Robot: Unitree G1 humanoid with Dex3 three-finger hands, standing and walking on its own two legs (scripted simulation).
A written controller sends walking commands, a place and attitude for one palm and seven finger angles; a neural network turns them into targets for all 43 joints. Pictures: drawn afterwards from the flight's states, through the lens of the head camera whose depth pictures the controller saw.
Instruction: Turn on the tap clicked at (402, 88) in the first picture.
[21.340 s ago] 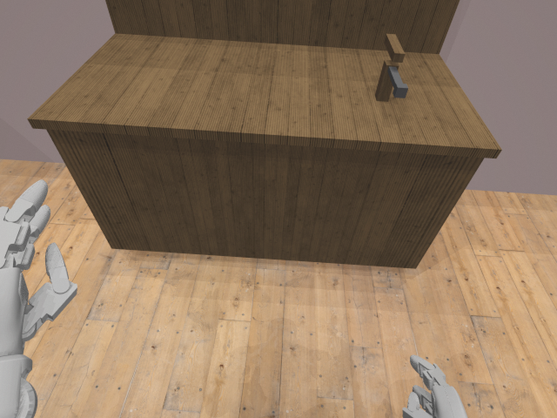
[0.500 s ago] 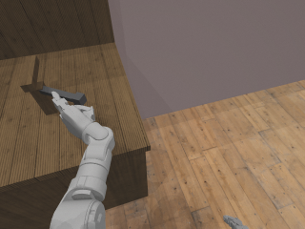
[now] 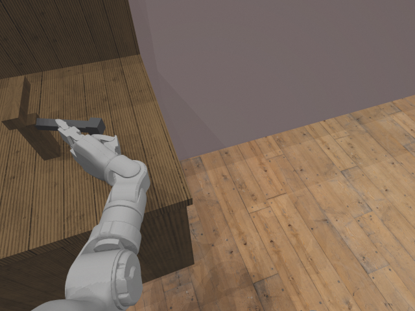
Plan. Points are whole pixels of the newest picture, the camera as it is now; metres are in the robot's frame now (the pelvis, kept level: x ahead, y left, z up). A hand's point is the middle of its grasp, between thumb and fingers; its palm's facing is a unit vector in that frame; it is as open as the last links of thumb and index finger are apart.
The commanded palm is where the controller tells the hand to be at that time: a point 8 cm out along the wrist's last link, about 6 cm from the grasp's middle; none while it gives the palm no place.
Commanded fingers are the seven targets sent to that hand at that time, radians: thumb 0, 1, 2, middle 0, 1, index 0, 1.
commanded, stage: push the lever round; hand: left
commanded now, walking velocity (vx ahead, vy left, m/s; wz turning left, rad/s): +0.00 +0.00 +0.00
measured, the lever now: (95, 127) +0.47 +0.24 +0.09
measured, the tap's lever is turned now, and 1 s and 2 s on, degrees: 66 75 75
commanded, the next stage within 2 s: lift the hand up off the lever in 0.10 s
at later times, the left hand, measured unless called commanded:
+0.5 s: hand (116, 132) +0.46 +0.19 +0.09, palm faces +0.82 -0.56 -0.11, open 7.9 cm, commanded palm +0.39 +0.21 +0.10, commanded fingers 0.00 0.90 0.90 -0.15 -0.15 -0.15 -0.15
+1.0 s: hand (109, 131) +0.44 +0.20 +0.11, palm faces +0.82 -0.56 -0.11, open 7.8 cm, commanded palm +0.38 +0.21 +0.11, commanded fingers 0.00 0.90 0.90 -0.15 -0.15 -0.15 -0.15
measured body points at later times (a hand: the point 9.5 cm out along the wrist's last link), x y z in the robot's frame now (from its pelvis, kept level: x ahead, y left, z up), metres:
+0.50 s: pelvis +0.01 +0.00 +0.00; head +0.06 +0.00 +0.45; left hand +0.41 +0.22 +0.09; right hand +0.07 -0.24 -0.14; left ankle +0.01 +0.15 -0.70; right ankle +0.00 -0.09 -0.70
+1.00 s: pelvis +0.02 +0.00 +0.01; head +0.04 +0.00 +0.46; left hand +0.39 +0.22 +0.12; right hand +0.13 -0.23 -0.12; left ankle +0.01 +0.15 -0.70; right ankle +0.00 -0.09 -0.70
